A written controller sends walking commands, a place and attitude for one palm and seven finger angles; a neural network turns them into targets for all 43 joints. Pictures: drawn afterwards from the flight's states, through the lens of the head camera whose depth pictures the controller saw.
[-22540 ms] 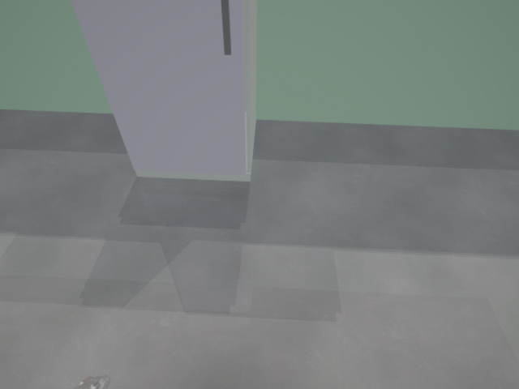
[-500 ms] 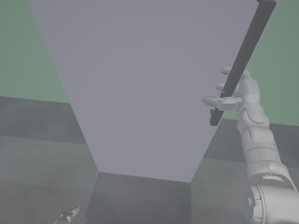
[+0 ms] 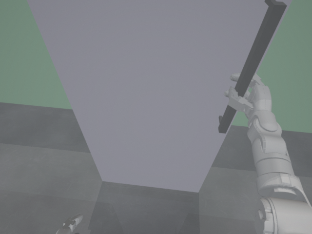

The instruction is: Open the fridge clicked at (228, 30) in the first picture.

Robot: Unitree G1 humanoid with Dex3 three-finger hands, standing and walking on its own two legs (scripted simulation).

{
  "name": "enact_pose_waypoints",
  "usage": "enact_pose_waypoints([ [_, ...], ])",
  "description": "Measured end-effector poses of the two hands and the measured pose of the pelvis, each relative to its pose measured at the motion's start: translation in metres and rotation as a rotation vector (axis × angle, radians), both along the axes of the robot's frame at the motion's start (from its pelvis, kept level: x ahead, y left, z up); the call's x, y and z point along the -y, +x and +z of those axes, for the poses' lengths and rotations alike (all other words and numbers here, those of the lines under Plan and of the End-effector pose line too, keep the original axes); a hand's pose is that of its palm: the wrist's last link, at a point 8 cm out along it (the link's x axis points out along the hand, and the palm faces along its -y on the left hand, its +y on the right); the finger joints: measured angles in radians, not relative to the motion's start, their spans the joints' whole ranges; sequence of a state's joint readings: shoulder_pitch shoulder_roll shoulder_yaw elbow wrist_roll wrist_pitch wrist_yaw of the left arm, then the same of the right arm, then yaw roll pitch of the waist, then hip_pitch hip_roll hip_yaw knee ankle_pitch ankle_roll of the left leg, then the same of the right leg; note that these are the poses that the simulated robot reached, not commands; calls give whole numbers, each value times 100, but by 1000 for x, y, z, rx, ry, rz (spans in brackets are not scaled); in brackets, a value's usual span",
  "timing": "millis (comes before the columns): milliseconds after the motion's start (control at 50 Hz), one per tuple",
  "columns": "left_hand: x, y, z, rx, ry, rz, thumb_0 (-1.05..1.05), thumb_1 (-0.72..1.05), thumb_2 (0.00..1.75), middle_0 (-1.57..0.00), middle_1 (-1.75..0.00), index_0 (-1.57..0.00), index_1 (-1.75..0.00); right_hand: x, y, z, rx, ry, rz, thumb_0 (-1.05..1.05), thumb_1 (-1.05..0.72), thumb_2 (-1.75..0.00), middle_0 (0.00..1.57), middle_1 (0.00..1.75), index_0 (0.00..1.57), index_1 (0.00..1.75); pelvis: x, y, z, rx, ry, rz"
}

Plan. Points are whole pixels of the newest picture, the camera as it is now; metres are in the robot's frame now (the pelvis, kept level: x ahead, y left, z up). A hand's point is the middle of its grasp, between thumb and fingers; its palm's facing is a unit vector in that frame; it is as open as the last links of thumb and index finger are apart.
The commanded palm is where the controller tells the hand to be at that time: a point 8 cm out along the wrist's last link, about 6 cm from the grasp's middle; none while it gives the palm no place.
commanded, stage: grip the handle and tug to test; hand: right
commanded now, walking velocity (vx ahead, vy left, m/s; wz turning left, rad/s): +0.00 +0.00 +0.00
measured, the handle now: (240, 79) +0.48 -0.18 +0.18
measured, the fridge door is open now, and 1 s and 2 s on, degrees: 0 0 30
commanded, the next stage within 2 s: pull the door a little, standing still in 0.64 s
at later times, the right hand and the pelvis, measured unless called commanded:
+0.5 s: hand (232, 99) +0.43 -0.15 +0.16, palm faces +0.08 +1.00 -0.01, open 5.8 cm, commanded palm +0.38 -0.19 +0.15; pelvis +0.01 +0.00 +0.00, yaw +1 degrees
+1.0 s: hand (232, 100) +0.42 -0.15 +0.16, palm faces +0.07 +1.00 +0.00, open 6.0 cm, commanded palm +0.36 -0.20 +0.15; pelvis +0.05 +0.00 +0.01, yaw +2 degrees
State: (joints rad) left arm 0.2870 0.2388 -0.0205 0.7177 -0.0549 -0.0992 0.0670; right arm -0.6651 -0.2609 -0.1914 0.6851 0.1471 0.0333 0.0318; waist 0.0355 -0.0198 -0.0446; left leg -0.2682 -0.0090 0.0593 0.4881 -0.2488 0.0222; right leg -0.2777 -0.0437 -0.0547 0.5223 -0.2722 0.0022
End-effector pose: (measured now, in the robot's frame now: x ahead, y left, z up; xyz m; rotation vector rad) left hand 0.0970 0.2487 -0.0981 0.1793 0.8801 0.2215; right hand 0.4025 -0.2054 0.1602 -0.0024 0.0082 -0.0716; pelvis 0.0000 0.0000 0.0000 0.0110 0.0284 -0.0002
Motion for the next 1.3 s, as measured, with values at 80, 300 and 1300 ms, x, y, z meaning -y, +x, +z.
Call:
enact_pose_waypoints([
  [80, 1, 2, 0, -3, 4, -7, 1, 90, 90, -21, -30, -20, -30, 1, 1, 0, -2, 2, 10, 1, -71, -80, 37, 135, 37, 136, 0, -1, 0, 0, 0, -2],
  [300, 1, 0, 0, 4, -5, -1, 1, 90, 90, -21, -30, -20, -30, -1, 0, 0, -4, 2, -3, 1, -72, -82, 35, 137, 36, 138, 0, -1, 0, -1, -1, 1],
  [1300, 5, 112, 27, 154, -46, -24, 1, 90, 90, -21, -30, -20, -30, -11, -67, 1, 35, -55, 39, 1, -72, -76, 27, 134, 25, 134, -5, 70, 6, 4, -11, 80],
])
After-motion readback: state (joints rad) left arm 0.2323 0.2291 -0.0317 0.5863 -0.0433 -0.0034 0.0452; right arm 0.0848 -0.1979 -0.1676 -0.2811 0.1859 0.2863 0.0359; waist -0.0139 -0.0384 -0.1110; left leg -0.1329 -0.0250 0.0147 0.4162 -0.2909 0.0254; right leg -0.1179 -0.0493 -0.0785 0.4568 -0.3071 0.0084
